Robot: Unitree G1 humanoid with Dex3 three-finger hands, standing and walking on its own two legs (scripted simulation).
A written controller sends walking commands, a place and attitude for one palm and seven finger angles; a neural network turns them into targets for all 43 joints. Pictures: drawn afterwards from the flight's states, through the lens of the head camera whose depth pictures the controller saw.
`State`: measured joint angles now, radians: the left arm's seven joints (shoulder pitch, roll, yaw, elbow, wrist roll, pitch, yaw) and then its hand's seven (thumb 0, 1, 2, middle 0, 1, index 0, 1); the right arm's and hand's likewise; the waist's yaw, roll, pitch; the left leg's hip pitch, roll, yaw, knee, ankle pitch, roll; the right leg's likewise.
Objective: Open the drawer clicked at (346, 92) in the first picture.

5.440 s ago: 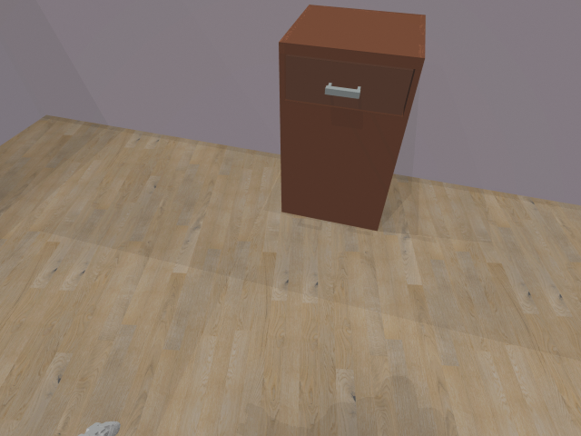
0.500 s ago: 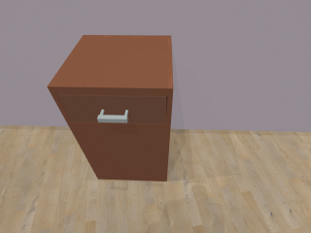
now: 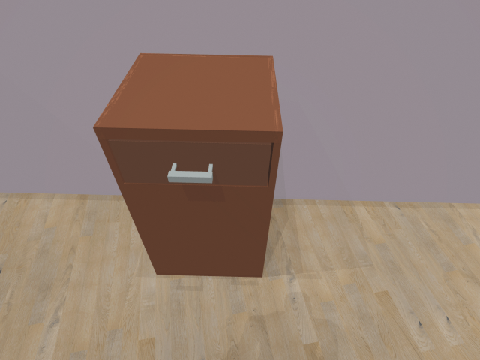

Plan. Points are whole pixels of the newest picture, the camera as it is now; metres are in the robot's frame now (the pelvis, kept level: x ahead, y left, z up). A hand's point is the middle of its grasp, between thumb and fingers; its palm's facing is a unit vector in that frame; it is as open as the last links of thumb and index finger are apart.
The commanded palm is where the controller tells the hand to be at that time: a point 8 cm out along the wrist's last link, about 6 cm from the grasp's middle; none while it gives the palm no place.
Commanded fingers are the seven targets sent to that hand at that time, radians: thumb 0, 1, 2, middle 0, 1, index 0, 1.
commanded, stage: look again from close up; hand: left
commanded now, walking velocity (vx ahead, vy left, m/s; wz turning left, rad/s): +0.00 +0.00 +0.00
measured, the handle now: (191, 172) +0.60 +0.17 -0.08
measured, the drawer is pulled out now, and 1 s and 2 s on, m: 0.00 0.00 0.00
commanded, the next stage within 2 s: shuffle to correct the standing spot in 0.10 s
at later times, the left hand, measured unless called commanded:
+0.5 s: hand out of the picture +0.02 +0.14 -0.18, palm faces +0.00 -0.99 -0.15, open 7.4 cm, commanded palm none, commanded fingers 0.00 0.90 0.90 -0.20 -0.30 -0.20 -0.30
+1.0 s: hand out of the picture +0.11 +0.15 -0.18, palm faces +0.02 -0.97 -0.25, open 7.3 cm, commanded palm none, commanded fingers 0.00 0.90 0.90 -0.20 -0.30 -0.20 -0.30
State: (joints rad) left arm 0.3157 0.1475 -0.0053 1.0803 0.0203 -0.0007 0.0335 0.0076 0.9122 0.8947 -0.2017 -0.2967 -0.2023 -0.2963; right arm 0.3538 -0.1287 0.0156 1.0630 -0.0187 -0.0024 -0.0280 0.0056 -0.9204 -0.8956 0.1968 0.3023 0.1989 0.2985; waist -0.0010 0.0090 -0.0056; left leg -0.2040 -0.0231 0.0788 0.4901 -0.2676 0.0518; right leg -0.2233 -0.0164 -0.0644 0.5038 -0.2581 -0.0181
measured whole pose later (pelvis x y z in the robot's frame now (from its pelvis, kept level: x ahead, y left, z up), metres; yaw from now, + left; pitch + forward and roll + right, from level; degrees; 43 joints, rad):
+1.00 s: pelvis +0.08 -0.03 -0.01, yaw -3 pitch -1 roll +2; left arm 0.27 0.15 0.02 1.02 0.02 0.01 0.05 0.01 0.91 0.89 -0.20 -0.30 -0.20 -0.30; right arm 0.12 -0.14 -0.01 0.98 -0.01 0.01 -0.04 0.00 -0.92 -0.90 0.20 0.30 0.20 0.30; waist 0.04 0.00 0.07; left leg -0.34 -0.01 0.10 0.56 -0.21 0.03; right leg -0.26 -0.03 -0.04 0.65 -0.35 -0.01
